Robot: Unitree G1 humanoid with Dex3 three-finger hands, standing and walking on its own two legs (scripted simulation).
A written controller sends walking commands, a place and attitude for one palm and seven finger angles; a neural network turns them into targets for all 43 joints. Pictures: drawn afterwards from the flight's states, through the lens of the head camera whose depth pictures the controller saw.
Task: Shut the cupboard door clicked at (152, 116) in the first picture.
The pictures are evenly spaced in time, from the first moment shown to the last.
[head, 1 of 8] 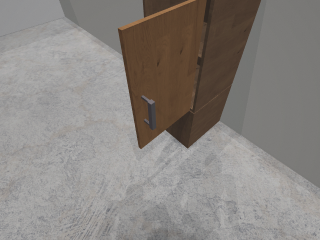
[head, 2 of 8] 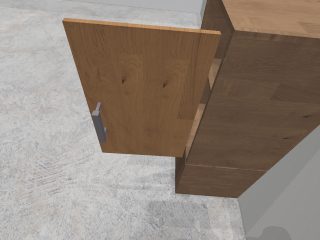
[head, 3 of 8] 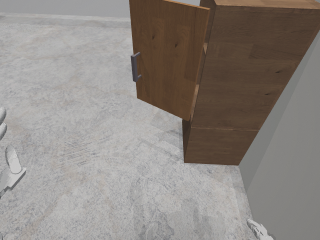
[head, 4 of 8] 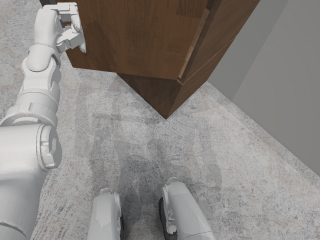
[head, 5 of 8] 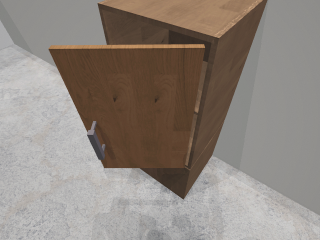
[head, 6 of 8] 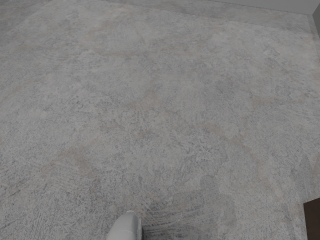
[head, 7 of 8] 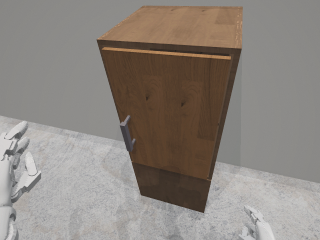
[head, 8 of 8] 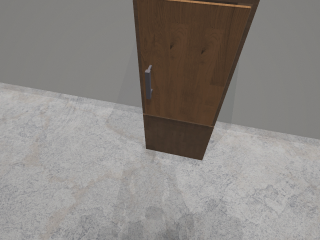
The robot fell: no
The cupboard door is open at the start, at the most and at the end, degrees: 91 91 0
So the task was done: yes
